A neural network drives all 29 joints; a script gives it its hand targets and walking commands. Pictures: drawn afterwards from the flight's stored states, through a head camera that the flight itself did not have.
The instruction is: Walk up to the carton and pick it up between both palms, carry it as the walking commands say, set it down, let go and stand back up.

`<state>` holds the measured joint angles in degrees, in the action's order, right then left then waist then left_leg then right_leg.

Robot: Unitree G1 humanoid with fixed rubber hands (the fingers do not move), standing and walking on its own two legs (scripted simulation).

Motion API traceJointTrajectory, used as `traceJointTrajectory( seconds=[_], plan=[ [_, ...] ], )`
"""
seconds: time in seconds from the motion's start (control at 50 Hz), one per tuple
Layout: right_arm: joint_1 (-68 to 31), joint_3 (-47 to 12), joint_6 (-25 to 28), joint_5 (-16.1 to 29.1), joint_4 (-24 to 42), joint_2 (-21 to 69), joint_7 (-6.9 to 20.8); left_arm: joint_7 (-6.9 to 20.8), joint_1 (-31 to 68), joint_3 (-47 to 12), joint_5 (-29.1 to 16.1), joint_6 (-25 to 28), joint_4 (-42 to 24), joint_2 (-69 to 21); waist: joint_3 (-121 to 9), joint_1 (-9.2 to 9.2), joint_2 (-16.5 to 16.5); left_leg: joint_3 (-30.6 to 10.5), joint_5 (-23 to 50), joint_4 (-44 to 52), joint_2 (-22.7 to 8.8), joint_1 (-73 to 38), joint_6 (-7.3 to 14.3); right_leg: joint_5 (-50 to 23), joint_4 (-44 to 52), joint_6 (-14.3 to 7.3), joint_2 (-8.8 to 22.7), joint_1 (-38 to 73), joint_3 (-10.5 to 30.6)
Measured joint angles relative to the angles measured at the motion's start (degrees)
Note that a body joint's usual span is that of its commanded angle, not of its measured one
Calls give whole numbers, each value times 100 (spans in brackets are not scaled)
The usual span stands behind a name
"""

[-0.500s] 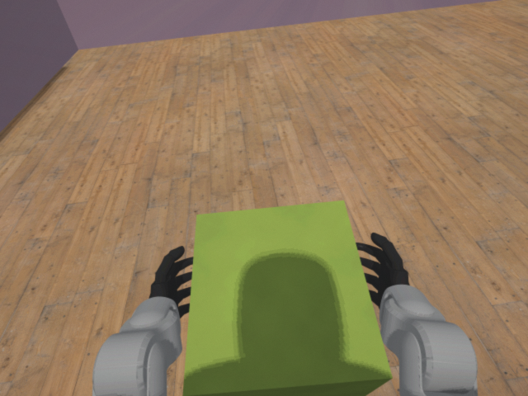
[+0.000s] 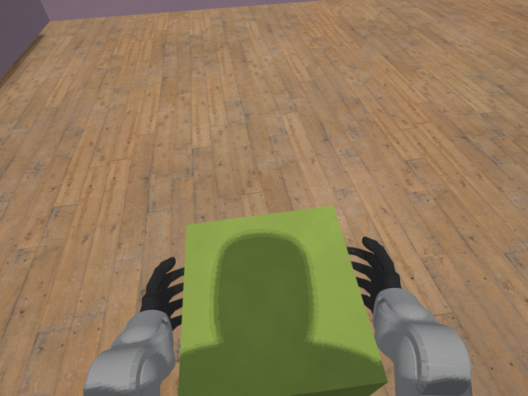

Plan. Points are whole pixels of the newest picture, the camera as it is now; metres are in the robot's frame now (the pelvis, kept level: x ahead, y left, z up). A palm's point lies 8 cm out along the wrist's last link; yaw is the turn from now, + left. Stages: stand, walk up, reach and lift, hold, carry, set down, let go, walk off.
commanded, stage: carry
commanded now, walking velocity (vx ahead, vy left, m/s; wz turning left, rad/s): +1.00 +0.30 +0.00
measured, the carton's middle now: (274, 323) +0.24 +0.00 +0.01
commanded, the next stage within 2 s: none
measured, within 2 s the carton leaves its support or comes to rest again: neither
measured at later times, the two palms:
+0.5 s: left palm (111, 168) +0.53 +0.31 +0.07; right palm (259, 154) +0.55 +0.02 +0.07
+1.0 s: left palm (105, 77) +0.89 +0.43 +0.09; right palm (212, 60) +0.95 +0.15 +0.10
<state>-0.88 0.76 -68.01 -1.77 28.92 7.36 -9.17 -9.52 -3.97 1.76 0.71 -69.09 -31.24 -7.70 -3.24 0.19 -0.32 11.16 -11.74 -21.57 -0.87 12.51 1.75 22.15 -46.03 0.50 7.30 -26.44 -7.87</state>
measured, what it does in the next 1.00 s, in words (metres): walks ahead: right foot, then left foot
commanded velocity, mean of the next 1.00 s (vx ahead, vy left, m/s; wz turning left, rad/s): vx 1.00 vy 0.30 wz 0.00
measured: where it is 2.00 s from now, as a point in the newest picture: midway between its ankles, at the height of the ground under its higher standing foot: (174, 166)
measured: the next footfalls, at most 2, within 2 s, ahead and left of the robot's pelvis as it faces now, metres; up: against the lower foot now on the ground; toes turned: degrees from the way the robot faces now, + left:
right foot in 0.08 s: +0.17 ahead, -0.09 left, +0.00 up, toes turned -11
left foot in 0.42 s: +0.38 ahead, +0.28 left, +0.00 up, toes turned +13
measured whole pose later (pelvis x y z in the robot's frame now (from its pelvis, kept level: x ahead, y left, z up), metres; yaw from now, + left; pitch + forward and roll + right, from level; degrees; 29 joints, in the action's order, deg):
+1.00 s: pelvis +0.69 +0.25 +0.00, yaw +4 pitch +2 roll +2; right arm -2.0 0.2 -68.4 -2.4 28.4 7.3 -8.7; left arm -9.6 -5.4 2.0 0.5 -67.9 -31.5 -7.9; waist -4.1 3.6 -0.2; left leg 3.0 -12.7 -50.2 -5.6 30.0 -0.1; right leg 18.3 -18.6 5.2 9.8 -0.5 -13.7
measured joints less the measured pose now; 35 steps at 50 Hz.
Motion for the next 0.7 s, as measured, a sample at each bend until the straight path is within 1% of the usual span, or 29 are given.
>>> traceJointTrajectory(
  seconds=[0.04, 0.06, 0.08, 0.1, 0.12, 0.14, 0.18, 0.2, 0.22, 0.24, 0.28, 0.34, 0.38, 0.42, 0.44, 0.46, 0.48, 0.5, 0.52, 0.54, 0.56, 0.6, 0.66, 0.7],
  plan=[
    [43, 0, 28, -22, 101, 0, 3, 4, 13, -25, -20, 61, -10, 2, -67, -18, 89, 19, -105, 165, 146, -216, 58, -85, 730, -13, -50, -16, -111],
    [57, -4, 38, -34, 135, 0, 0, 9, 30, -25, -32, 79, -4, 4, -99, -24, 136, 23, -190, 198, 206, -329, 78, -243, 1086, -16, -78, 43, -164],
    [65, -5, 40, -44, 173, 1, -7, 16, 49, -24, -46, 96, 1, 6, -131, -35, 174, 14, -320, 144, 256, -421, 86, -487, 1473, -40, -100, 174, -239],
    [68, 23, 35, -56, 205, -1, -12, 24, 82, -47, -53, 121, 47, 7, -159, -68, 256, -46, -519, -57, 252, -460, 84, -972, 1702, -155, -124, 353, -280],
    [71, 91, 17, -64, 225, -3, -15, 31, 138, -100, -49, 152, 152, 12, -193, -104, 382, -102, -757, -440, 172, -396, 80, -1355, 1776, -218, -136, 513, -395],
    [73, 165, -10, -70, 220, -4, -17, 38, 205, -148, -41, 172, 287, 18, -235, -130, 452, -224, -821, -1035, 115, -183, 57, -1349, 1750, -230, -127, 627, -516],
    [16, 225, -89, -93, 151, -6, -25, 55, 269, -159, -33, 183, 474, 24, -281, -128, 374, -578, -665, -2454, 138, 467, -41, -1033, 1828, -168, -68, 868, -637],
    [-19, 220, -124, -91, 113, -8, -30, 60, 233, -146, -31, 194, 487, 20, -289, -110, 310, -707, -512, -2974, 116, 771, -87, -954, 1938, -118, -53, 1007, -652],
    [-45, 205, -144, -73, 71, -9, -30, 59, 173, -136, -17, 191, 452, 14, -284, -94, 243, -802, -332, -3275, 61, 1015, -137, -920, 2074, -60, -36, 1173, -654],
    [-62, 181, -149, -51, 27, -9, -28, 55, 110, -123, 2, 177, 399, 9, -270, -79, 177, -865, -199, -3358, -25, 1196, -172, -907, 2218, 15, -12, 1360, -649],
    [-80, 127, -138, -9, -18, -10, -19, 45, 2, -96, 34, 142, 255, 0, -224, -34, 61, -919, -119, -2980, -230, 1388, -195, -846, 2452, 163, 69, 1737, -625],
    [-75, 95, -94, 23, 71, -8, 19, -6, -39, -103, 34, 74, 6, 1, -175, 52, 16, -840, -287, -1660, -472, 1388, -220, -634, 2626, 389, 243, 2197, -579],
    [-73, 96, -94, 2, 187, -7, 36, -25, 12, -119, 19, 47, -73, 7, -151, 92, 61, -605, -73, -1008, -522, 1335, -235, -439, 2639, 589, 408, 2452, -552],
    [-157, 70, -147, -29, 251, -8, 39, -28, 41, -85, -3, 31, -149, 7, -90, 119, 132, -326, 174, -625, -472, 1098, -191, -126, 2382, 775, 618, 2615, -421],
    [-236, 26, -146, -45, 189, -8, 38, -25, 70, -16, -11, 19, -165, 11, -33, 122, 103, -187, 545, -687, -411, 978, -150, 96, 1967, 769, 793, 2552, -276],
    [-302, -27, -106, -74, 36, -5, 35, -19, 129, 86, -26, -11, -114, 19, 32, 86, 34, -56, 454, -959, -343, 941, -119, 152, 1229, 678, 931, 2318, -72],
    [-326, -58, -75, -103, -115, -4, 30, -13, 189, 165, -42, -60, -22, 25, 90, 41, 33, 5, 152, -1141, -320, 869, -98, 288, 355, 565, 852, 1993, 193],
    [-310, -69, -63, -112, -224, -4, 21, -9, 230, 210, -52, -119, 66, 27, 129, 16, 50, 50, -127, -1165, -311, 742, -82, 376, -499, 448, 673, 1619, 390],
    [-265, -66, -59, -111, -269, -4, 12, -7, 247, 218, -55, -160, 129, 27, 154, 7, 47, 104, -293, -1096, -289, 594, -60, 382, -1221, 353, 500, 1233, 476],
    [-197, -51, -52, -100, -268, -3, 4, -5, 227, 190, -51, -169, 165, 26, 158, -5, 33, 160, -354, -950, -250, 420, -55, 303, -1665, 261, 356, 892, 470],
    [-126, -34, -48, -83, -240, -2, -2, -3, 180, 147, -46, -147, 188, 21, 140, -33, 15, 215, -380, -769, -188, 234, -42, 215, -1843, 185, 256, 603, 408],
    [-34, 7, -43, -31, -112, 0, -18, 7, 59, 46, -29, -42, 153, 8, 95, -133, 2, 287, -466, -401, -40, -147, 15, 109, -1596, 83, 125, 167, 229],
    [35, 50, -3, 14, 119, 0, -25, 28, -9, -73, 4, 120, 53, 3, -14, -285, 91, 286, -623, 93, 157, -687, 48, 80, -310, 50, 20, -182, -23],
    [42, 43, 36, 12, 201, -1, -31, 46, 16, -82, 11, 168, 10, 5, -63, -337, 195, 252, -811, 284, 231, -1051, 54, -192, 568, 32, -42, -247, -158]
  ],
)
